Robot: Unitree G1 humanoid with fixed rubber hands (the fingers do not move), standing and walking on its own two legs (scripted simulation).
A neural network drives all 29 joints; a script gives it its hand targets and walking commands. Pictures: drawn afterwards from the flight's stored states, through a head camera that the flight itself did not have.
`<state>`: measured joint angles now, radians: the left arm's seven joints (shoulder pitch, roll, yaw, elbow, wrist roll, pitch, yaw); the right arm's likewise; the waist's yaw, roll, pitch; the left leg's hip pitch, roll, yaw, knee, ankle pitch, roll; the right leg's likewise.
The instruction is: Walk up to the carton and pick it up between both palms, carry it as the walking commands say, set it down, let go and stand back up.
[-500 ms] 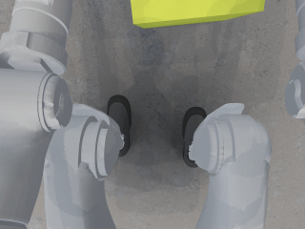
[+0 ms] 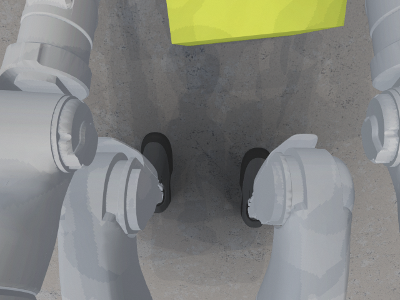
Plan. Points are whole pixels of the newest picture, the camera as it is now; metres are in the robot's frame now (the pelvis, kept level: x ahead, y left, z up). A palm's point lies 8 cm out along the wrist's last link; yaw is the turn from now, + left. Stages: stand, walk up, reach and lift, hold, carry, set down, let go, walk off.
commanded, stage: reach and lift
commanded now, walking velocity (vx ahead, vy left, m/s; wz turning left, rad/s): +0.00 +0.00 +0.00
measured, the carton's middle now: out of the picture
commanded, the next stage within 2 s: none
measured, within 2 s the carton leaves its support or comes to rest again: leaves its support in 1.20 s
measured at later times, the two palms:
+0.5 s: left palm out of the picture +0.56 +0.11 -0.17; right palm out of the picture +0.58 -0.19 -0.17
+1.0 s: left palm out of the picture +0.57 +0.11 -0.17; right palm out of the picture +0.57 -0.19 -0.17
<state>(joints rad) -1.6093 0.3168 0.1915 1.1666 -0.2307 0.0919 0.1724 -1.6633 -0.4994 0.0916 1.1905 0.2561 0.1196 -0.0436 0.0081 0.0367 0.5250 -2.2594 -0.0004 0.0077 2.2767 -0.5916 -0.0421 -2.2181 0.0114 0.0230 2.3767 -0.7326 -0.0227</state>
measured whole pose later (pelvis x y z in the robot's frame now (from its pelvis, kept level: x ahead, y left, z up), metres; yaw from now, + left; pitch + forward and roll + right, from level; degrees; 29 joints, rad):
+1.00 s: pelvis +0.00 +0.01 +0.00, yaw -1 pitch +32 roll +3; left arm -1.62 0.22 0.32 1.14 -0.10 0.19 0.10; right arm -1.66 -0.47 0.06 1.16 0.16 0.21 0.01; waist 0.02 0.05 0.52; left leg -2.24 -0.02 -0.01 2.30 -0.62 -0.05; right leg -2.20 0.03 0.03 2.39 -0.74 0.00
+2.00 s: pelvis -0.02 +0.01 +0.06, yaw -3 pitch +31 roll +3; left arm -1.51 0.09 0.44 0.69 0.00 0.39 0.27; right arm -1.66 -0.38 -0.06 0.92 0.03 0.40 -0.10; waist 0.03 0.05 0.53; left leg -2.07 -0.06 -0.03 2.10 -0.56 -0.07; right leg -2.05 0.06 0.05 2.17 -0.66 0.02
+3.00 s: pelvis -0.06 +0.02 +0.14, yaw -5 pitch +24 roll +1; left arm -1.36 -0.04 0.54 0.44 0.13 0.52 0.27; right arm -1.57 -0.26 -0.23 0.77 -0.10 0.50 -0.05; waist 0.04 0.00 0.53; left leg -1.78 -0.04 -0.05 1.79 -0.43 -0.06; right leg -1.77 0.07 0.05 1.84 -0.50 0.03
